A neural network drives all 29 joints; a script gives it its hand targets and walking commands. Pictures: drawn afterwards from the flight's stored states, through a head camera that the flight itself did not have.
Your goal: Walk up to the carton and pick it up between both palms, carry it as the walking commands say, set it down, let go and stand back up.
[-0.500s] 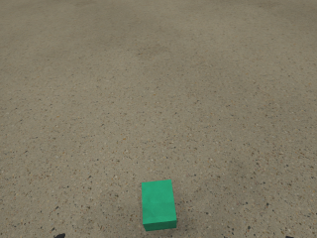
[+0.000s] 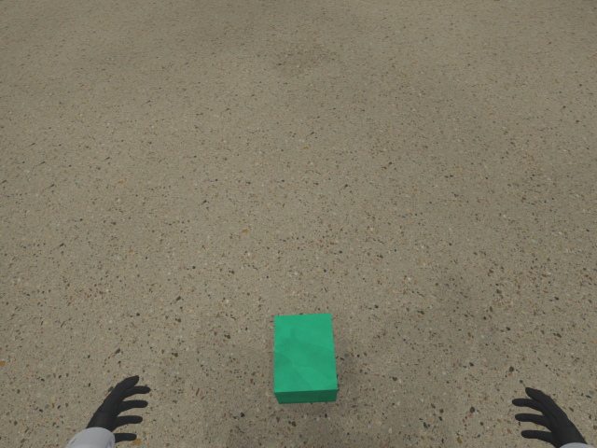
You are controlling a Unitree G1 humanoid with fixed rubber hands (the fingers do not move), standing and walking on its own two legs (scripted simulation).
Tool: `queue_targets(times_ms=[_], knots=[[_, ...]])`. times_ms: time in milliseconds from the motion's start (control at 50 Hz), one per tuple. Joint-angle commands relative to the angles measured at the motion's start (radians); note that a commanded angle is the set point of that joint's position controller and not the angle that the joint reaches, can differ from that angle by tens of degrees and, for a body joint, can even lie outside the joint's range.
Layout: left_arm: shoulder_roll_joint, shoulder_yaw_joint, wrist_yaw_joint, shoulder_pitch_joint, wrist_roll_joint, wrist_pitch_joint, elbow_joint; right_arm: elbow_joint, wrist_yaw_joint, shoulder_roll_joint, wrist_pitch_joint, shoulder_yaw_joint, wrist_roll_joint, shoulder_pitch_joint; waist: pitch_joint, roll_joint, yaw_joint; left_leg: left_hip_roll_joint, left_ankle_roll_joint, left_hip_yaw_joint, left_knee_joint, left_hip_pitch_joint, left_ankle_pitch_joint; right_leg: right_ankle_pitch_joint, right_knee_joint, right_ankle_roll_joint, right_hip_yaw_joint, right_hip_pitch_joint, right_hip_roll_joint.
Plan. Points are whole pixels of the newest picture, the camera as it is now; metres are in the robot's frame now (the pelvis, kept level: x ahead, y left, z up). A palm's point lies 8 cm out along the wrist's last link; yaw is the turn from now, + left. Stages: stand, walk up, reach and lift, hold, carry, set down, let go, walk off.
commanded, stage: reach and lift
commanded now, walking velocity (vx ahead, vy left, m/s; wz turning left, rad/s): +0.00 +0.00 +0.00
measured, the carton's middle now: (305, 358) +0.44 +0.04 -0.69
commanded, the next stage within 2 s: none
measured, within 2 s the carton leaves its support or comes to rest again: neither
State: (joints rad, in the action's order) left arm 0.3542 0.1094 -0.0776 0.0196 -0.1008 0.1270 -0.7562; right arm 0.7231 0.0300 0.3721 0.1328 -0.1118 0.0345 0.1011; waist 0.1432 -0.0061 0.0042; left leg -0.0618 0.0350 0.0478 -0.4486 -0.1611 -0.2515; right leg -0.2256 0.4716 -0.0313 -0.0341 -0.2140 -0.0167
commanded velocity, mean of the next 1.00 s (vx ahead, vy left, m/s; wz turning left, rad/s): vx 0.00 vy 0.00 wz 0.00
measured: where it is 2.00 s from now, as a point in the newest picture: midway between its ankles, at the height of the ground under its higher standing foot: outside the picture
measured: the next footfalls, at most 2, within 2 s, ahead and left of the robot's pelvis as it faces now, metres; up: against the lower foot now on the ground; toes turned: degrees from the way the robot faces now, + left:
none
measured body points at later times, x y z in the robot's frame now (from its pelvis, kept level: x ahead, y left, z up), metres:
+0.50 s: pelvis -0.03 +0.03 -0.05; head +0.10 +0.03 +0.38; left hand +0.26 +0.28 -0.14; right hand +0.25 -0.25 -0.14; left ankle -0.01 +0.15 -0.74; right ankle +0.02 -0.09 -0.74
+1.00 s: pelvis -0.07 +0.02 -0.10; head +0.17 +0.02 +0.28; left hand +0.37 +0.24 -0.19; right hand +0.39 -0.19 -0.20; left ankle -0.01 +0.15 -0.74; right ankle +0.02 -0.09 -0.74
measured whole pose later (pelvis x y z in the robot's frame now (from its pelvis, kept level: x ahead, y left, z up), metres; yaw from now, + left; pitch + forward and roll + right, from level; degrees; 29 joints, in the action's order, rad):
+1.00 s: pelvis -0.07 +0.02 -0.10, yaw +2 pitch +30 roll +0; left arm 0.25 0.23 0.03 -0.86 0.02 0.22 -0.84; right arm 0.86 -0.01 0.28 0.22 -0.21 -0.03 -0.87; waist 0.05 -0.01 0.00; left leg -0.03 0.01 0.02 -1.04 -1.24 -0.33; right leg -0.29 1.02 -0.01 -0.04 -1.26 0.04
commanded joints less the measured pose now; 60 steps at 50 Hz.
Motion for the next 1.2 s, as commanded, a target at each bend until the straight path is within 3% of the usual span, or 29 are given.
queue_targets(times_ms=[0,60,120,220,440,640,840,960,1180], knots=[[0.218,0.117,-0.02,0.03,-0.027,0.102,0.156,-0.192,-0.003,0.099,0.093,-0.065,0.012,-0.03,-0.074,0.085,-0.004,0.147,-0.02,0.031,-0.053,0.068,0.023,-0.018,-0.108,0.063,0.027,-0.091,0.038],[0.152,0.1,-0.017,0.006,-0.012,0.12,0.251,-0.175,0.002,0.074,0.126,-0.086,0.034,-0.001,-0.171,0.049,-0.046,0.113,-0.022,-0.008,-0.065,-0.019,0.072,0.137,-0.01,0.07,0.027,-0.032,0.005],[0.11,0.079,-0.007,0.001,0.012,0.119,0.307,-0.199,0.012,0.091,0.125,-0.1,0.032,-0.04,-0.272,0.004,-0.047,0.09,-0.026,-0.043,-0.12,-0.093,0.179,0.258,0.09,0.057,0.027,-0.019,-0.026],[0.06,0.052,0.03,-0.083,0.031,0.111,0.347,-0.215,0.028,0.102,0.097,-0.101,0.002,-0.146,-0.322,-0.039,-0.045,0.081,-0.001,-0.068,-0.213,-0.168,0.206,0.227,0.188,0.055,0.018,-0.147,-0.026],[-0.005,0.066,0.108,-0.294,0.06,0.151,0.261,-0.154,0.049,0.105,0.114,-0.107,0.001,-0.414,-0.476,0.001,-0.011,0.091,0.017,-0.074,-0.335,-0.324,0.211,0.176,0.335,0.049,0.001,-0.401,-0.022],[0.003,0.066,0.113,-0.648,0.095,0.175,0.211,-0.115,0.03,0.083,0.138,-0.112,-0.016,-0.725,-0.612,0.018,-0.015,0.094,0.003,-0.054,-0.379,-0.525,-0.004,0.016,0.375,0.05,0.006,-0.489,-0.012],[0.018,0.108,0.111,-0.951,0.113,0.133,0.077,-0.006,-0.026,0.049,0.11,-0.104,-0.048,-1.039,-0.755,0.018,-0.007,0.114,-0.009,-0.019,-0.449,-0.727,-0.05,-0.012,0.425,0.06,0.007,-0.541,-0.022],[0.015,0.146,0.109,-1.113,0.125,0.06,-0.007,0.059,-0.054,0.019,0.054,-0.123,-0.063,-1.186,-0.881,0.017,-0.013,0.125,-0.016,-0.012,-0.49,-0.822,-0.007,0.063,0.465,0.065,0.017,-0.58,-0.028],[0.005,0.216,0.106,-1.271,0.088,-0.033,-0.011,0.02,-0.07,-0.035,-0.017,-0.183,-0.009,-1.383,-1.168,0.039,0.006,0.138,-0.004,-0.011,-0.517,-0.931,0.196,0.35,0.524,0.066,0.056,-0.498,-0.032]])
